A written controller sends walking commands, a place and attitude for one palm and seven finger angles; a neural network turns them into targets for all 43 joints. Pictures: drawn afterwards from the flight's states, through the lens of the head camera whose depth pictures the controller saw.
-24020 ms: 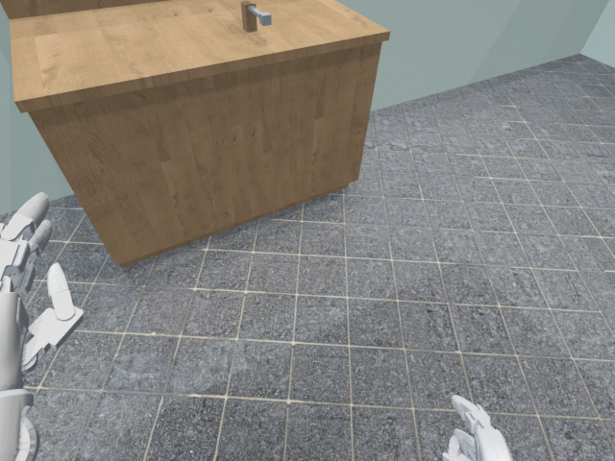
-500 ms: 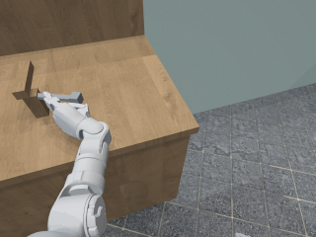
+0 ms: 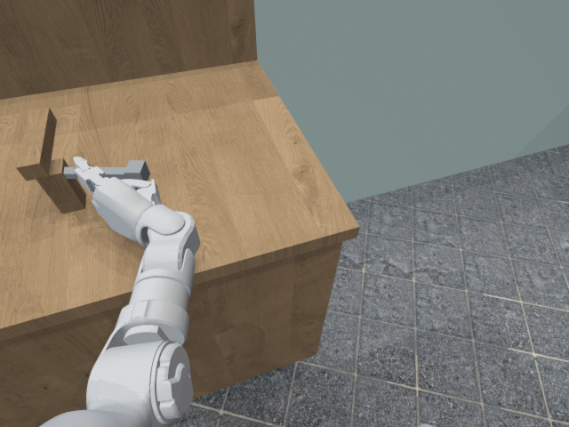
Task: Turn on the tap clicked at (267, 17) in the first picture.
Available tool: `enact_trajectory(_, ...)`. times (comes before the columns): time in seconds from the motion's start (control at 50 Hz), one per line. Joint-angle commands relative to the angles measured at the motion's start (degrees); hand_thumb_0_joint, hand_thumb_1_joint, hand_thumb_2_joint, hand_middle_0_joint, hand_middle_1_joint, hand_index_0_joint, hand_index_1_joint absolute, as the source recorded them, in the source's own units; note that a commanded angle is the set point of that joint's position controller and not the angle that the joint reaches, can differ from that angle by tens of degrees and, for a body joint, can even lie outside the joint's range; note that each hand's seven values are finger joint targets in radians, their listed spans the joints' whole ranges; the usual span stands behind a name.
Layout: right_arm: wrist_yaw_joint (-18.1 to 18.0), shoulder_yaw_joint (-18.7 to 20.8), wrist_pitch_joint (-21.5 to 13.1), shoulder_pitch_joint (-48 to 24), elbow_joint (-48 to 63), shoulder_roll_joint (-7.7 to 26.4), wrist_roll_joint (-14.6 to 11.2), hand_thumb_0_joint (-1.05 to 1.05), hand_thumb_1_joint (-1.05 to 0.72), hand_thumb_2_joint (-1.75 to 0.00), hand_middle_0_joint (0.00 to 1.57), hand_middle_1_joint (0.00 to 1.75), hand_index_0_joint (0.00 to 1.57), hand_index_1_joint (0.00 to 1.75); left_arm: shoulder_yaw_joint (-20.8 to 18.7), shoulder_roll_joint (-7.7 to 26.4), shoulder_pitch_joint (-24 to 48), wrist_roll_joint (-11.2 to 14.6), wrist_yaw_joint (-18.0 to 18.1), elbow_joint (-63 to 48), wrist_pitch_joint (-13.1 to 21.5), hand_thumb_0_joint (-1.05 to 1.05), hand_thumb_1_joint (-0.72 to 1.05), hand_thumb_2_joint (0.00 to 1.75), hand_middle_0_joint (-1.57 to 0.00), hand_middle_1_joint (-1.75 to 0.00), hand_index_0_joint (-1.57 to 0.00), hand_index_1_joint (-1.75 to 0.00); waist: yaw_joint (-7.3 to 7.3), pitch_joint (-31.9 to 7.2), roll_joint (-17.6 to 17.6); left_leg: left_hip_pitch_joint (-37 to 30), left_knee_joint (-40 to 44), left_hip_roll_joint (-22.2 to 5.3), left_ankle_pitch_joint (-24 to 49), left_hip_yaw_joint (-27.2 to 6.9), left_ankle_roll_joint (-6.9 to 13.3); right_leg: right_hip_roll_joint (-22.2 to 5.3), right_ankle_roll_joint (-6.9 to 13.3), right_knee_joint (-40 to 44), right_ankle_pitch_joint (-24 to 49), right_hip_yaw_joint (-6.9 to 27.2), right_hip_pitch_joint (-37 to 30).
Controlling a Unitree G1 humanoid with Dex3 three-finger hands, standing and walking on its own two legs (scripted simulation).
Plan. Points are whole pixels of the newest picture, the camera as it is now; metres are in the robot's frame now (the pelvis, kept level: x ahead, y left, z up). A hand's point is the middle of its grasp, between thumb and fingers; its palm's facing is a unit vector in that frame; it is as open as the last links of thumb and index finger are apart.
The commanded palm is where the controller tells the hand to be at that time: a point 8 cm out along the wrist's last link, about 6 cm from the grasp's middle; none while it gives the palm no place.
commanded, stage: lift the hand up off the lever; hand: left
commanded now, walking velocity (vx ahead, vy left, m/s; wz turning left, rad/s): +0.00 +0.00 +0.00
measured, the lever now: (137, 173) +0.47 +0.23 +0.11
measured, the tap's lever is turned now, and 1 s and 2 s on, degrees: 71 71 71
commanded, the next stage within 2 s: none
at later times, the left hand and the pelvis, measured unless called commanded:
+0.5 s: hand (150, 183) +0.42 +0.19 +0.13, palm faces +0.81 -0.58 -0.07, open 7.8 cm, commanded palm +0.37 +0.21 +0.13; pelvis +0.00 +0.00 +0.01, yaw +0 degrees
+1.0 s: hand (140, 174) +0.42 +0.20 +0.15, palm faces +0.81 -0.59 -0.07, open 7.8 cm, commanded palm +0.36 +0.21 +0.15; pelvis +0.01 +0.00 +0.02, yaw +0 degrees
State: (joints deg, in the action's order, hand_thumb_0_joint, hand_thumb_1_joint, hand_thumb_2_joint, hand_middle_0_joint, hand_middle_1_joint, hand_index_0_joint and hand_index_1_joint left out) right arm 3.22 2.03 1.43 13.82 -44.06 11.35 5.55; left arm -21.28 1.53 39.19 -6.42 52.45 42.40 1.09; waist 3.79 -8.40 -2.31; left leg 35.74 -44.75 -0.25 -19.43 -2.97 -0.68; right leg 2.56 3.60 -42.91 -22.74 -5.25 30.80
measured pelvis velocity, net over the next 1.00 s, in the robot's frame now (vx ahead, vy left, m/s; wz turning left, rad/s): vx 0.01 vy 0.00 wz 0.01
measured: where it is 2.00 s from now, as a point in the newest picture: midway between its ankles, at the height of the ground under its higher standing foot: outside the picture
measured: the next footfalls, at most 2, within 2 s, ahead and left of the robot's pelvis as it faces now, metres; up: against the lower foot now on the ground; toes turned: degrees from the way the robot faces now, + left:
none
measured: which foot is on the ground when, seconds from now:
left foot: down 0.00-1.00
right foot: down 0.00-1.00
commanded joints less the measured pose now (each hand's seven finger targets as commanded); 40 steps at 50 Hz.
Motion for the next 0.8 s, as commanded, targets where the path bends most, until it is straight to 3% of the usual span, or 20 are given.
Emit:
enact_trajectory(0.0,-0.2,2.4,-2.1,-2.0,6.8,7.3,-0.2,0.00,-0.90,-0.90,0.20,0.30,0.20,0.30,5.2,6.8,25.9,-2.3,0.0,-14.8,2.6,0.00,0.90,0.90,-0.15,-0.15,-0.15,-0.15,0.26,-17.8,2.0,-13.1,3.4,0.6,16.7,1.0,1.5,-1.8,-2.1,6.9,19.9,1.7,-7.5)
enact_trajectory(0.14,-0.6,2.0,-2.0,-3.3,6.8,7.4,-0.6,0.00,-0.90,-0.90,0.20,0.30,0.20,0.30,4.8,7.2,25.7,-1.5,0.1,-14.4,-0.2,0.00,0.90,0.90,-0.15,-0.15,-0.15,-0.15,-0.06,-15.0,3.2,-12.5,5.5,0.7,13.9,1.3,1.6,-2.0,-2.1,9.0,17.3,1.9,-8.7)
enact_trajectory(0.16,-0.7,2.2,-2.1,-3.5,6.6,7.5,-0.5,0.00,-0.90,-0.90,0.20,0.30,0.20,0.30,3.4,8.4,24.8,-1.6,0.3,-15.0,-0.2,0.00,0.90,0.90,-0.15,-0.15,-0.15,-0.15,-0.81,-15.5,1.8,-13.2,5.6,0.9,14.4,1.3,1.5,-1.8,-2.0,9.1,17.3,2.0,-9.0)
enact_trajectory(0.24,-0.5,2.2,-2.0,-3.6,7.4,7.1,-0.6,0.00,-0.90,-0.90,0.20,0.30,0.20,0.30,5.5,6.1,22.8,-1.8,0.2,-17.7,-0.9,0.00,0.90,0.90,-0.15,-0.15,-0.15,-0.15,-1.19,-17.3,2.7,-14.5,5.6,0.7,17.2,1.6,1.4,-2.0,-1.9,8.7,20.5,1.7,-10.8)
enact_trajectory(0.26,-0.6,2.4,-1.9,-4.0,7.2,7.2,-0.6,0.00,-0.90,-0.90,0.20,0.30,0.20,0.30,5.2,6.7,22.1,-1.9,0.0,-18.6,-1.1,0.00,0.90,0.90,-0.15,-0.15,-0.15,-0.15,-1.48,-17.2,1.5,-15.3,5.7,0.6,17.6,1.3,1.2,-1.9,-1.7,8.8,20.2,1.7,-10.8)
enact_trajectory(0.3,-0.5,2.1,-1.9,-4.4,7.5,7.0,-0.8,0.00,-0.90,-0.90,0.20,0.30,0.20,0.30,7.4,4.3,22.0,-1.5,-0.2,-18.9,-1.9,0.00,0.90,0.90,-0.15,-0.15,-0.15,-0.15,-1.05,-16.0,2.9,-15.4,6.1,0.6,17.9,1.4,1.3,-2.0,-1.9,9.1,21.0,1.5,-10.9)
enact_trajectory(0.34,-0.9,2.0,-1.9,-5.0,7.6,7.1,-1.0,0.00,-0.90,-0.90,0.20,0.30,0.20,0.30,5.8,5.5,20.5,-0.6,-0.3,-18.3,-3.0,0.00,0.90,0.90,-0.15,-0.15,-0.15,-0.15,-1.32,-15.1,5.0,-14.3,6.4,0.9,16.3,1.8,1.6,-2.4,-2.4,10.2,21.1,2.0,-12.0)
enact_trajectory(0.36,-1.3,2.1,-1.6,-5.5,7.3,7.4,-1.1,0.00,-0.90,-0.90,0.20,0.30,0.20,0.30,4.1,7.6,20.3,-0.6,-0.3,-18.4,-3.3,0.00,0.90,0.90,-0.15,-0.15,-0.15,-0.15,-1.79,-14.5,4.5,-14.1,7.1,0.8,15.8,1.6,1.5,-2.2,-2.2,10.6,19.9,2.0,-12.5)
enact_trajectory(0.38,-1.2,1.7,-1.6,-6.0,7.6,7.0,-1.3,0.00,-0.90,-0.90,0.20,0.30,0.20,0.30,6.3,5.5,21.8,-0.5,-0.5,-19.3,-3.5,0.00,0.90,0.90,-0.15,-0.15,-0.15,-0.15,-1.41,-13.9,3.8,-14.5,7.4,0.9,15.7,1.8,1.5,-2.5,-2.2,10.8,19.9,2.2,-12.2)
enact_trajectory(0.46,-1.7,1.9,-1.8,-6.6,7.2,6.9,-1.1,0.00,-0.90,-0.90,0.20,0.30,0.20,0.30,4.6,8.1,22.6,-1.4,-0.2,-21.5,-3.7,0.00,0.90,0.90,-0.15,-0.15,-0.15,-0.15,-2.01,-15.0,3.1,-15.0,7.5,0.9,15.8,1.8,1.5,-2.4,-2.1,11.0,19.9,2.4,-13.1)
enact_trajectory(0.48,-1.6,1.7,-1.9,-7.1,7.5,6.5,-1.2,0.00,-0.90,-0.90,0.20,0.30,0.20,0.30,7.1,5.6,22.8,-1.6,-0.5,-21.7,-3.9,0.00,0.90,0.90,-0.15,-0.15,-0.15,-0.15,-1.58,-14.7,2.5,-15.6,7.5,0.9,16.0,2.0,1.5,-2.6,-2.2,10.9,20.0,2.4,-12.5)
enact_trajectory(0.52,-1.8,1.6,-2.1,-7.3,7.1,6.5,-1.3,0.00,-0.90,-0.90,0.20,0.30,0.20,0.30,7.7,5.5,24.2,-1.5,-0.7,-21.0,-4.2,0.00,0.90,0.90,-0.15,-0.15,-0.15,-0.15,-1.01,-13.8,2.5,-15.5,7.4,0.9,14.8,2.0,1.6,-2.7,-2.3,11.5,18.9,2.6,-11.8)
enact_trajectory(0.56,-2.2,1.7,-2.1,-7.3,7.1,6.7,-1.3,0.00,-0.90,-0.90,0.20,0.30,0.20,0.30,6.2,6.6,22.8,-1.0,-0.8,-20.5,-4.8,0.00,0.90,0.90,-0.15,-0.15,-0.15,-0.15,-1.75,-13.9,3.2,-15.5,8.1,1.1,14.4,1.8,1.5,-2.5,-2.2,11.9,18.6,2.5,-12.8)
enact_trajectory(0.62,-2.2,1.5,-2.1,-7.5,7.5,6.5,-1.7,0.00,-0.90,-0.90,0.20,0.30,0.20,0.30,7.1,5.4,21.8,-0.2,-1.4,-21.1,-5.5,0.00,0.90,0.90,-0.15,-0.15,-0.15,-0.15,-1.84,-14.9,3.5,-16.4,8.2,1.1,15.9,2.0,1.5,-2.9,-2.4,11.8,21.1,2.6,-13.8)
enact_trajectory(0.66,-2.5,1.5,-1.8,-7.7,7.2,6.9,-1.7,0.00,-0.90,-0.90,0.20,0.30,0.20,0.30,5.2,7.3,20.1,0.1,-1.5,-19.6,-6.3,0.00,0.90,0.90,-0.15,-0.15,-0.15,-0.15,-2.24,-13.3,4.2,-15.7,8.8,1.2,15.1,1.9,1.5,-2.8,-2.5,12.5,20.1,2.5,-14.1)
enact_trajectory(0.7,-2.6,1.1,-1.8,-8.1,7.3,6.7,-1.9,0.00,-0.90,-0.90,0.20,0.30,0.20,0.30,6.1,6.5,21.7,0.3,-1.7,-19.9,-6.6,0.00,0.90,0.90,-0.15,-0.15,-0.15,-0.15,-1.73,-12.5,5.0,-15.4,9.0,1.2,14.8,2.0,1.7,-3.3,-2.8,12.9,20.9,2.9,-14.2)
enact_trajectory(0.76,-2.8,1.5,-2.0,-8.3,7.2,6.7,-1.7,0.00,-0.90,-0.90,0.20,0.30,0.20,0.30,5.4,7.9,22.9,-0.3,-1.5,-23.1,-6.2,0.00,0.90,0.90,-0.15,-0.15,-0.15,-0.15,-2.33,-14.6,2.9,-17.3,9.1,1.1,16.3,1.9,1.6,-2.7,-2.3,12.6,20.9,2.6,-14.6)
enact_trajectory(0.78,-2.6,1.3,-2.2,-8.2,7.4,6.5,-1.7,0.00,-0.90,-0.90,0.20,0.30,0.20,0.30,7.0,6.3,23.0,-0.4,-1.6,-23.4,-6.2,0.00,0.90,0.90,-0.15,-0.15,-0.15,-0.15,-2.11,-14.4,2.8,-17.4,9.1,1.0,16.8,2.1,1.5,-2.9,-2.3,12.4,21.3,2.6,-14.5)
